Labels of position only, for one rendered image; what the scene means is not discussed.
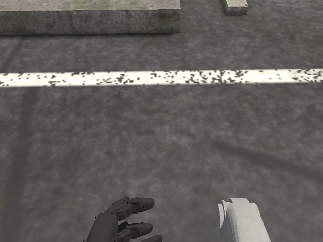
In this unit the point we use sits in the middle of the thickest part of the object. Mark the right robot thigh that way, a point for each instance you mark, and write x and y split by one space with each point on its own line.
240 221

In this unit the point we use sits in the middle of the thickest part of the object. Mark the robot left hand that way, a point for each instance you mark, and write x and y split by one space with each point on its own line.
106 228

